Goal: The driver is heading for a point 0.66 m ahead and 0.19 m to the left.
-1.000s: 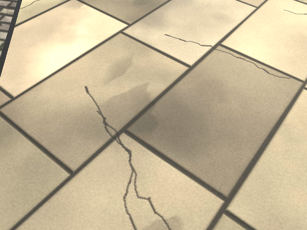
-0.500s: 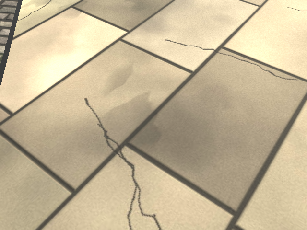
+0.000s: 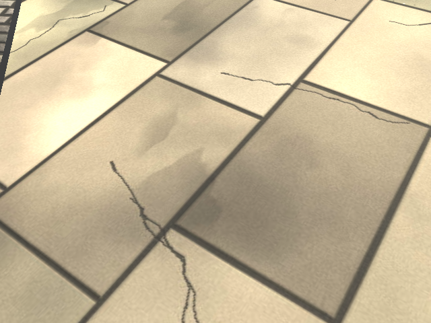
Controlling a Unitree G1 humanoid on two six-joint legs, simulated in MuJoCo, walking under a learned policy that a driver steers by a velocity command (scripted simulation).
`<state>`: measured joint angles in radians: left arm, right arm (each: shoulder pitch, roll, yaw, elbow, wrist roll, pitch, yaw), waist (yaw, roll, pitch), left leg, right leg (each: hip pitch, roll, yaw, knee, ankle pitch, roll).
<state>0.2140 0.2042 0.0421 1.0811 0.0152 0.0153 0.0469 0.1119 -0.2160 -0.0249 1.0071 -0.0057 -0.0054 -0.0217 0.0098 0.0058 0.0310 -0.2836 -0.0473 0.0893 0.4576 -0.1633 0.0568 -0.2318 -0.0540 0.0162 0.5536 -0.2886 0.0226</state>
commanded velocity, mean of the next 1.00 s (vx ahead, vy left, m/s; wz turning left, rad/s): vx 0.03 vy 0.00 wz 0.00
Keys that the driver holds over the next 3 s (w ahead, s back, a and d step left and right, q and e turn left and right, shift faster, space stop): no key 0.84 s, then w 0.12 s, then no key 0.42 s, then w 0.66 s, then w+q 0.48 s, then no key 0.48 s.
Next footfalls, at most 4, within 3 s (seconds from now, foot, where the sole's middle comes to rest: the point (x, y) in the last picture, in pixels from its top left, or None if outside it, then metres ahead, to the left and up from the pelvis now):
1.66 left None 0.18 0.10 -0.77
2.20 right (270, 307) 0.57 -0.11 -0.77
2.72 left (178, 249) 0.77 0.19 -0.77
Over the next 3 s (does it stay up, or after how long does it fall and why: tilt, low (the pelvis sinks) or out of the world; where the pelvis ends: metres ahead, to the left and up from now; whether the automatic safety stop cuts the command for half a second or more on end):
stays up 0.69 0.08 0.00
